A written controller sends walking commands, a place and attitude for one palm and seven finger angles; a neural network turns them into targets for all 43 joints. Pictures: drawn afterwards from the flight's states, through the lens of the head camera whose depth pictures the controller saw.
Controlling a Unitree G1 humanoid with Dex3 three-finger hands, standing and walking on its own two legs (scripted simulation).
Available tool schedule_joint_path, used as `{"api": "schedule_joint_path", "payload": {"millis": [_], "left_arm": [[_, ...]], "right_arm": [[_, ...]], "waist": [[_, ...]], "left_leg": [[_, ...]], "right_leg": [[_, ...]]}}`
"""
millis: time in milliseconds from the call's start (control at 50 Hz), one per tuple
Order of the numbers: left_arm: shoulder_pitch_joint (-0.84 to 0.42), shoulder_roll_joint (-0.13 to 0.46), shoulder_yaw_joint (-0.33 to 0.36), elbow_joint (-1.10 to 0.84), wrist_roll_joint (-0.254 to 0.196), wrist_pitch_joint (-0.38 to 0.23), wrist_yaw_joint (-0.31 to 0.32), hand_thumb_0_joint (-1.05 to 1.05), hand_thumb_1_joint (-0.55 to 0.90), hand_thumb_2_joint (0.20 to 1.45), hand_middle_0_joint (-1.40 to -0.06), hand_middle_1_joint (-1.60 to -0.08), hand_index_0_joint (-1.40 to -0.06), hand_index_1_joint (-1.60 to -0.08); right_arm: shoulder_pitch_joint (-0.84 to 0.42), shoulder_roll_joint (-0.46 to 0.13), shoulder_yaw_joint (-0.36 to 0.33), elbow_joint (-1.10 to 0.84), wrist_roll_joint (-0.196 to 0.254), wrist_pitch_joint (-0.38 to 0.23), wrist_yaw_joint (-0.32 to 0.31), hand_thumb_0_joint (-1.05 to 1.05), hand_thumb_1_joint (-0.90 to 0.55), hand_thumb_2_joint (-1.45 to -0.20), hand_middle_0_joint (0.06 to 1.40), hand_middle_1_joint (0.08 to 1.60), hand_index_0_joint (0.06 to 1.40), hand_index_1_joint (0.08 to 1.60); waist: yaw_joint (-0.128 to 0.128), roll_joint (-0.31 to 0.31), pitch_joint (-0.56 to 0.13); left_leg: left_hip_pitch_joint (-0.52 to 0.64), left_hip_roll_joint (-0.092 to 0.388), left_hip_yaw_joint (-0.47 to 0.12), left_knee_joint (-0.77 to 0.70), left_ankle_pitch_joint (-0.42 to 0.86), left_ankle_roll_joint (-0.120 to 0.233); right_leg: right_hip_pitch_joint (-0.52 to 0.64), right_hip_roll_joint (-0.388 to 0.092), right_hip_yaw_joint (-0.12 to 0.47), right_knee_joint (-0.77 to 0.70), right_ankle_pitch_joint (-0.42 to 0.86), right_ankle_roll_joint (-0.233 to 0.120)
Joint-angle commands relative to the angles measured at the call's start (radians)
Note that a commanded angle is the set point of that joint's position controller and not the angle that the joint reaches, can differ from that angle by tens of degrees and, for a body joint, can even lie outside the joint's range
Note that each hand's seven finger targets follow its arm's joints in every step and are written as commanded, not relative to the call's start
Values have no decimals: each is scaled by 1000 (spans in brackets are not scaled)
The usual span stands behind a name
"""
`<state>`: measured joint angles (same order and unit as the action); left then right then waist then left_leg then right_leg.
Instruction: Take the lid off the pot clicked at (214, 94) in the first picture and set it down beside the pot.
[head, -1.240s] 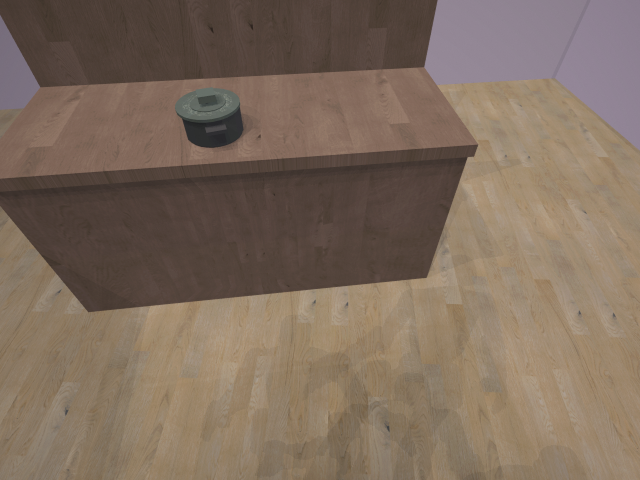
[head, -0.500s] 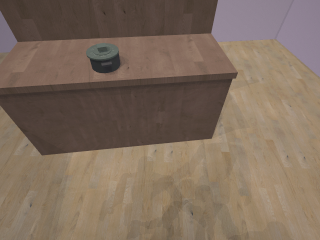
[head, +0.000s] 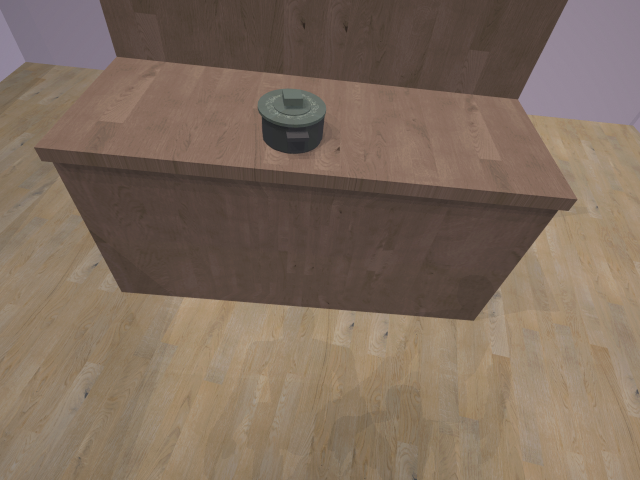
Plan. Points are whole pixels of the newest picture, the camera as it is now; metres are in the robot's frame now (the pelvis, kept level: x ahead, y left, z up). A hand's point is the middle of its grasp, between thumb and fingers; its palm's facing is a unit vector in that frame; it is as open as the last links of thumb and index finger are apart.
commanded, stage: walk to a spot facing it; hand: left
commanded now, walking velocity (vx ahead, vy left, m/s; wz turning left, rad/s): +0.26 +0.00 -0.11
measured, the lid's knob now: (292, 97) +0.93 +0.11 +0.00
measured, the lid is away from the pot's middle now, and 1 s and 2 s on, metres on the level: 0.00 0.00 0.00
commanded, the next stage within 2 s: take the last steps up to it in 0.04 s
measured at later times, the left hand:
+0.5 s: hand (227, 390) +0.28 +0.15 -0.17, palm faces +0.06 -0.98 -0.17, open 7.3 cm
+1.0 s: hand (212, 375) +0.31 +0.18 -0.18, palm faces +0.12 -0.98 -0.13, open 7.3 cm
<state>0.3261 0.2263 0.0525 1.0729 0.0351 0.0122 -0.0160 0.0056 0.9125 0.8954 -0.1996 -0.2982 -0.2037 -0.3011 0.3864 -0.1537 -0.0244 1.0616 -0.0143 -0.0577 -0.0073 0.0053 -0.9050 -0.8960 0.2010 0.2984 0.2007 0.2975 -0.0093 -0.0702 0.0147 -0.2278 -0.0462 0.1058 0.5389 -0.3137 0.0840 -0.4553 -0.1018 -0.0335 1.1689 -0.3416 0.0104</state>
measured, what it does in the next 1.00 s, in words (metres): walks ahead: right foot, then left foot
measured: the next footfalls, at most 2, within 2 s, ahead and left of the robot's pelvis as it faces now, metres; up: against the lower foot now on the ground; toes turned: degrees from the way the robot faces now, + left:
right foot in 0.42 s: +0.32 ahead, -0.09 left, +0.00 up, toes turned -5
left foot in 0.92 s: +0.45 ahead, +0.12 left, +0.00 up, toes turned +6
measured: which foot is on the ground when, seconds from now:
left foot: down 0.00-0.44, up 0.46-0.90, down 0.92-1.00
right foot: up 0.00-0.40, down 0.42-0.94, up 0.96-1.00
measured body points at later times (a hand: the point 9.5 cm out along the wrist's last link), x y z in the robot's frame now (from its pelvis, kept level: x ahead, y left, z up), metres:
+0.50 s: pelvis +0.20 -0.02 -0.02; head +0.22 -0.03 +0.43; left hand +0.28 +0.20 -0.16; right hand +0.12 -0.22 -0.18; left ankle +0.04 +0.07 -0.65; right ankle +0.28 -0.09 -0.73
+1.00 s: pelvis +0.38 +0.03 +0.00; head +0.39 +0.05 +0.45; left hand +0.30 +0.24 -0.17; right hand +0.48 -0.18 -0.14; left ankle +0.41 +0.11 -0.73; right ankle +0.29 -0.08 -0.69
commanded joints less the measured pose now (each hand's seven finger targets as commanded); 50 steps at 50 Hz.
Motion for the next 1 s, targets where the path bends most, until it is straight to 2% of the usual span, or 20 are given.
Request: {"api": "schedule_joint_path", "payload": {"millis": [0,120,260,320,360,380,400,420,440,480,520,540,580,780,820,860,880,920,940,980], "left_arm": [[1,18,-3,-65,-4,-37,4,0,900,900,-200,-300,-200,-300],[-83,-8,3,-91,-10,-21,13,0,900,900,-200,-300,-200,-300],[-225,-35,0,-138,-18,-38,6,0,900,900,-200,-300,-200,-300],[-148,-17,9,-126,-17,-45,11,0,900,900,-200,-300,-200,-300],[30,9,22,-76,-11,-57,17,0,900,900,-200,-300,-200,-300],[164,43,36,-37,-4,-68,21,0,900,900,-200,-300,-200,-300],[262,130,56,-19,1,-80,30,0,900,900,-200,-300,-200,-300],[267,163,59,-12,-23,-78,31,0,900,900,-200,-300,-200,-300],[167,139,60,-49,-31,-69,38,0,900,900,-200,-300,-200,-300],[15,45,26,-79,-23,-73,39,0,900,900,-200,-300,-200,-300],[-22,-5,8,-89,-18,-84,44,0,900,900,-200,-300,-200,-300],[2,-6,12,-83,-15,-90,46,0,900,900,-200,-300,-200,-300],[8,14,13,-78,-14,-93,41,0,900,900,-200,-300,-200,-300],[153,47,14,-8,-12,-95,31,0,900,900,-200,-300,-200,-300],[164,45,14,3,-14,-90,33,0,900,900,-200,-300,-200,-300],[134,38,14,4,-17,-83,36,0,900,900,-200,-300,-200,-300],[128,21,9,3,-19,-83,36,0,900,900,-200,-300,-200,-300],[139,-38,-4,-28,-24,-88,35,0,900,900,-200,-300,-200,-300],[122,-5,0,-40,-16,-78,43,0,900,900,-200,-300,-200,-300],[65,-7,12,-17,-13,-70,36,0,900,900,-200,-300,-200,-300]], "right_arm": [[94,-124,-20,0,9,-44,-23,0,-900,-900,200,300,200,300],[167,-81,-13,46,12,-42,-38,0,-900,-900,200,300,200,300],[206,-64,-9,78,-2,-33,-47,0,-900,-900,200,300,200,300],[172,-102,-19,77,-4,-28,-49,0,-900,-900,200,300,200,300],[132,-124,-29,67,0,-25,-46,0,-900,-900,200,300,200,300],[114,-117,-29,60,9,-24,-41,0,-900,-900,200,300,200,300],[169,-63,-24,42,22,-29,-30,0,-900,-900,200,300,200,300],[152,-60,-24,27,22,-28,-25,0,-900,-900,200,300,200,300],[97,-67,-34,11,18,-18,-22,0,-900,-900,200,300,200,300],[7,-37,-28,-4,-1,1,-7,0,-900,-900,200,300,200,300],[36,-16,-25,5,-10,27,-3,0,-900,-900,200,300,200,300],[51,-5,-27,9,-12,33,-2,0,-900,-900,200,300,200,300],[28,-5,-27,-7,-12,41,2,0,-900,-900,200,300,200,300],[-238,-21,-20,-96,-5,3,22,0,-900,-900,200,300,200,300],[-238,-27,-20,-91,-3,-3,18,0,-900,-900,200,300,200,300],[-129,-46,-22,-55,-5,-9,8,0,-900,-900,200,300,200,300],[-28,-85,-31,-23,-9,-16,0,0,-900,-900,200,300,200,300],[115,-219,-55,1,-14,-10,-14,0,-900,-900,200,300,200,300],[98,-211,-50,-13,-7,1,-19,0,-900,-900,200,300,200,300],[-13,-104,-19,-19,-7,-11,-26,0,-900,-900,200,300,200,300]], "waist": [[14,113,55],[-4,135,101],[-46,159,150],[-2,160,109],[78,114,26],[136,68,-42],[144,-130,-156],[108,-114,-180],[86,2,-51],[22,28,96],[-23,30,99],[-29,87,65],[-37,49,66],[58,-27,38],[55,-49,37],[-2,-41,23],[-44,12,-17],[-63,323,-110],[-60,228,-71],[-21,185,16]], "left_leg": [[135,267,-280,-349,385,85],[256,267,-171,-333,642,54],[279,255,-120,-284,800,43],[281,292,-116,-165,991,54],[229,266,-93,39,1002,38],[93,216,-69,259,850,12],[-161,55,-17,616,293,-30],[-273,-8,-72,877,-228,-29],[-321,61,-143,910,-183,-2],[-310,136,-147,852,-43,-16],[-251,162,-138,767,2,-39],[-238,160,-126,722,12,-47],[-241,172,-95,608,45,-69],[-271,115,-18,156,57,-82],[-211,94,-5,88,59,-71],[-20,66,4,-47,139,-55],[140,106,-49,-104,206,-36],[384,467,-464,-210,562,145],[326,491,-467,-215,559,187],[152,393,-323,-264,532,139]], "right_leg": [[-199,-24,16,-3,121,17],[-314,3,-16,-84,176,17],[-199,52,-80,-405,202,-34],[-34,89,-89,-484,122,-81],[192,126,-102,-562,147,-101],[415,85,-35,-621,213,-133],[633,-191,387,-716,287,-257],[612,-333,631,-866,296,-344],[476,-315,581,-936,51,-341],[155,-235,411,-995,-81,-265],[52,-180,245,-1017,20,-227],[56,-158,218,-1008,78,-227],[51,-134,141,-1018,138,-216],[370,-131,113,-920,472,-198],[392,-123,95,-875,543,-181],[324,-83,50,-758,547,-148],[258,-47,25,-595,501,-120],[-90,113,-70,-116,-244,-52],[-113,78,-6,-10,-268,-63],[-112,25,40,39,-129,-53]]}}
